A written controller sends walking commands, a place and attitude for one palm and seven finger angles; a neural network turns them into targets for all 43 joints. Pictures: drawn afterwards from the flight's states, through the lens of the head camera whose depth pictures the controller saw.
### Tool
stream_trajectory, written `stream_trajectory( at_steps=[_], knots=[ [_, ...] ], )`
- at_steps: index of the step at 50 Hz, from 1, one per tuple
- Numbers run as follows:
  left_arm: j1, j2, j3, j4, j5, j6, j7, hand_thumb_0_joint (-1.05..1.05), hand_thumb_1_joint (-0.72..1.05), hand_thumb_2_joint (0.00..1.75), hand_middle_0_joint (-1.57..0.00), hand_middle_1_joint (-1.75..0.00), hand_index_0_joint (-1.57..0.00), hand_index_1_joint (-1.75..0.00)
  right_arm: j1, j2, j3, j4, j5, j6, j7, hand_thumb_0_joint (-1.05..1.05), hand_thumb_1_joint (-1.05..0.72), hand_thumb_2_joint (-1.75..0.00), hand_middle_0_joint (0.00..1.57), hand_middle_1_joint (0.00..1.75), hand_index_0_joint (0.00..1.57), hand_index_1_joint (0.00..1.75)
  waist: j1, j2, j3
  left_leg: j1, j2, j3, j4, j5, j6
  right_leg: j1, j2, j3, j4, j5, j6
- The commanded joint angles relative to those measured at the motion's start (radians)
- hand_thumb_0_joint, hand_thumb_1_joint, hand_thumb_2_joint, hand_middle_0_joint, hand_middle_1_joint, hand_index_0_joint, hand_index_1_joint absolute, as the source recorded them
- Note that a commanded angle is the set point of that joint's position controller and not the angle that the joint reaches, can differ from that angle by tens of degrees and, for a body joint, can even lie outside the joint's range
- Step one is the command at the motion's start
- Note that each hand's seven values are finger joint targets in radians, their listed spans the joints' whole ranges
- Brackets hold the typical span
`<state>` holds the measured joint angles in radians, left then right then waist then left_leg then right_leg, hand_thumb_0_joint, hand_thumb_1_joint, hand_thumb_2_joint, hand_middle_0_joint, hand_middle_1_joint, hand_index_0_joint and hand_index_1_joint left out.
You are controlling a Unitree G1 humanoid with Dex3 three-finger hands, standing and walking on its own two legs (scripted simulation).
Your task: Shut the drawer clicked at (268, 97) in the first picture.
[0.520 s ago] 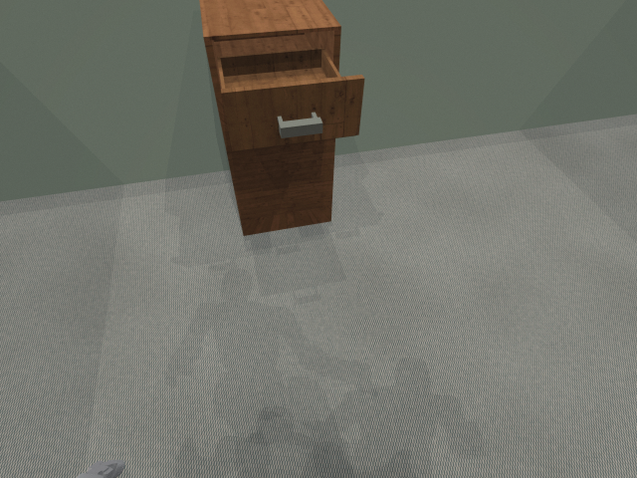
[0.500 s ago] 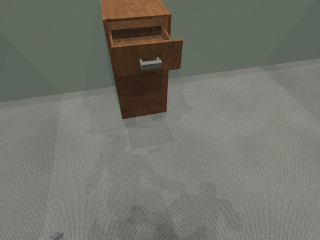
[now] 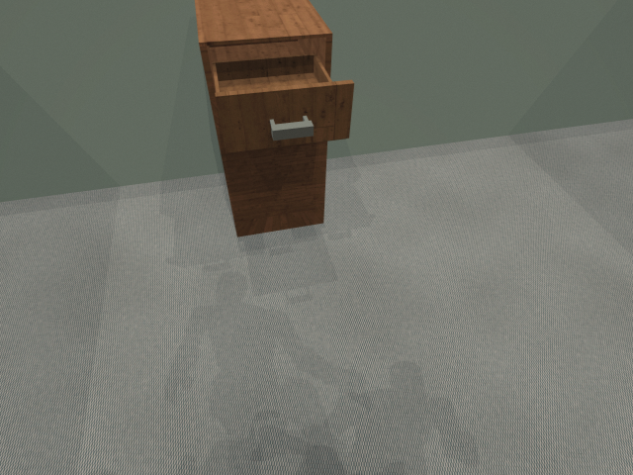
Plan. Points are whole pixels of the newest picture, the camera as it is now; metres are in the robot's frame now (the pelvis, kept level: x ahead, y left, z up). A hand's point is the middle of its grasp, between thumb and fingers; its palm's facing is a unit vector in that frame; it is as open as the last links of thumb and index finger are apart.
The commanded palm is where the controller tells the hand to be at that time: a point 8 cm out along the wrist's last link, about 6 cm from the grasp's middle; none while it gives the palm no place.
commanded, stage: stand and wait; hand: left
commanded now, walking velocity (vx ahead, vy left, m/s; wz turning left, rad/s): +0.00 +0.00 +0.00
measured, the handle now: (290, 125) +0.91 +0.12 -0.05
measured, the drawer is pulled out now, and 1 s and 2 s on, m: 0.30 0.30 0.30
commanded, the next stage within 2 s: look at it before walking up in 0.32 s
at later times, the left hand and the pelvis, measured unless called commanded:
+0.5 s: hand out of the picture +0.07 +0.24 -0.15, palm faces -0.03 -0.94 -0.33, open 7.4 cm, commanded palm none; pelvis -0.01 +0.00 +0.00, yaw -1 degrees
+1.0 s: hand out of the picture +0.07 +0.24 -0.15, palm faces -0.04 -0.94 -0.33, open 7.4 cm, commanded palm none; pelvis -0.01 +0.00 +0.00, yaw -1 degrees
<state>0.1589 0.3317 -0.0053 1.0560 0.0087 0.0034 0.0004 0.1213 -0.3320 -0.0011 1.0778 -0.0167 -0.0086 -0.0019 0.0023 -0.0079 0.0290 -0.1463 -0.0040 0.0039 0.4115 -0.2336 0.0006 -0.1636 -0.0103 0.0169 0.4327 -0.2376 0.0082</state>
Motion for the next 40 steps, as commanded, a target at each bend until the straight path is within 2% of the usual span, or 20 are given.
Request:
stream_trajectory(
  at_steps=[1,5,15,18,19,22,31,33,40],
  knots=[
    [-0.060,0.203,0.038,-0.057,0.001,-0.027,0.012,0.00,0.90,0.90,-0.20,-0.30,-0.20,-0.30,-0.061,-0.193,-0.034,-0.057,0.006,-0.025,-0.013,0.00,-0.90,-0.90,0.20,0.30,0.20,0.30,0.000,0.016,-0.065,0.009,0.113,-0.093,-0.078,0.145,0.033,0.013,-0.104,0.090,-0.082,0.145,-0.039],
    [-0.054,0.202,0.038,-0.044,0.001,-0.029,0.012,0.00,0.90,0.90,-0.20,-0.30,-0.20,-0.30,-0.052,-0.194,-0.034,-0.044,0.007,-0.024,-0.013,0.00,-0.90,-0.90,0.20,0.30,0.20,0.30,-0.001,-0.005,-0.065,0.016,0.115,-0.090,-0.081,0.130,0.030,0.004,-0.105,0.096,-0.094,0.133,-0.040],
    [-0.055,0.200,0.037,-0.031,0.003,-0.027,0.013,0.00,0.90,0.90,-0.20,-0.30,-0.20,-0.30,-0.038,-0.194,-0.032,-0.022,0.007,-0.025,-0.012,0.00,-0.90,-0.90,0.20,0.30,0.20,0.30,-0.001,0.012,-0.047,0.005,0.120,-0.094,-0.106,0.100,0.028,-0.006,-0.098,0.102,-0.107,0.088,-0.037],
    [-0.056,0.197,0.036,-0.029,0.003,-0.027,0.012,0.00,0.90,0.90,-0.20,-0.30,-0.20,-0.30,-0.038,-0.194,-0.033,-0.020,0.006,-0.025,-0.011,0.00,-0.90,-0.90,0.20,0.30,0.20,0.30,-0.001,0.005,-0.029,-0.002,0.118,-0.093,-0.113,0.078,0.027,-0.022,-0.097,0.107,-0.115,0.063,-0.036],
    [-0.055,0.198,0.037,-0.032,0.004,-0.028,0.013,0.00,0.90,0.90,-0.20,-0.30,-0.20,-0.30,-0.033,-0.191,-0.033,-0.022,0.008,-0.024,-0.010,0.00,-0.90,-0.90,0.20,0.30,0.20,0.30,-0.001,-0.014,-0.028,-0.003,0.119,-0.094,-0.110,0.080,0.028,-0.023,-0.097,0.105,-0.117,0.062,-0.036],
    [-0.057,0.199,0.037,-0.034,0.004,-0.029,0.012,0.00,0.90,0.90,-0.20,-0.30,-0.20,-0.30,-0.033,-0.192,-0.033,-0.022,0.007,-0.025,-0.010,0.00,-0.90,-0.90,0.20,0.30,0.20,0.30,-0.002,-0.009,-0.028,-0.003,0.115,-0.094,-0.108,0.077,0.026,-0.029,-0.100,0.114,-0.124,0.051,-0.037],
    [-0.056,0.198,0.038,-0.036,0.004,-0.031,0.012,0.00,0.90,0.90,-0.20,-0.30,-0.20,-0.30,-0.034,-0.193,-0.034,-0.024,0.006,-0.026,-0.010,0.00,-0.90,-0.90,0.20,0.30,0.20,0.30,-0.004,-0.002,-0.041,0.011,0.119,-0.093,-0.107,0.102,0.025,-0.024,-0.098,0.112,-0.121,0.084,-0.037],
    [-0.053,0.197,0.037,-0.034,0.003,-0.031,0.012,0.00,0.90,0.90,-0.20,-0.30,-0.20,-0.30,-0.036,-0.193,-0.034,-0.021,0.007,-0.027,-0.010,0.00,-0.90,-0.90,0.20,0.30,0.20,0.30,-0.004,0.016,-0.052,0.021,0.121,-0.091,-0.107,0.112,0.025,-0.018,-0.099,0.109,-0.118,0.100,-0.037],
    [-0.051,0.198,0.037,-0.031,0.004,-0.032,0.013,0.00,0.90,0.90,-0.20,-0.30,-0.20,-0.30,-0.039,-0.197,-0.033,-0.021,0.008,-0.027,-0.011,0.00,-0.90,-0.90,0.20,0.30,0.20,0.30,-0.004,0.008,-0.057,0.030,0.125,-0.090,-0.108,0.138,0.026,-0.007,-0.098,0.107,-0.113,0.139,-0.036]
  ],
)
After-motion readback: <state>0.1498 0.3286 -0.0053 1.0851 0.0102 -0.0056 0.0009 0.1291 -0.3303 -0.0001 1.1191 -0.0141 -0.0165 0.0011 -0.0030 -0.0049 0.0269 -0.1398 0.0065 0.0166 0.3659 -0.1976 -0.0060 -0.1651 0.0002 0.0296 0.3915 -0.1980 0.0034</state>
